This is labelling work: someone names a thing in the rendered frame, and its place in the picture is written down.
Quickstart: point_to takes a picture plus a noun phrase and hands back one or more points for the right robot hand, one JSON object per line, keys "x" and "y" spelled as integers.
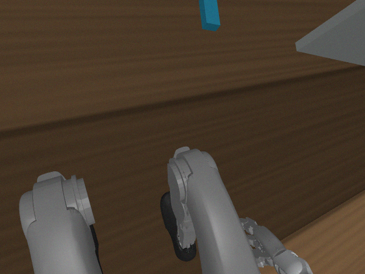
{"x": 266, "y": 244}

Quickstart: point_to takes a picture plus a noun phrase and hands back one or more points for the right robot arm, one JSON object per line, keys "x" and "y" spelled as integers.
{"x": 287, "y": 262}

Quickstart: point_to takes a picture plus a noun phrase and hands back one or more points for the right robot foot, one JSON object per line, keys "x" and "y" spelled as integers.
{"x": 186, "y": 254}

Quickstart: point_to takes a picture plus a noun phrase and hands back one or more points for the left robot foot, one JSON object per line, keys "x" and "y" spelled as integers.
{"x": 96, "y": 244}

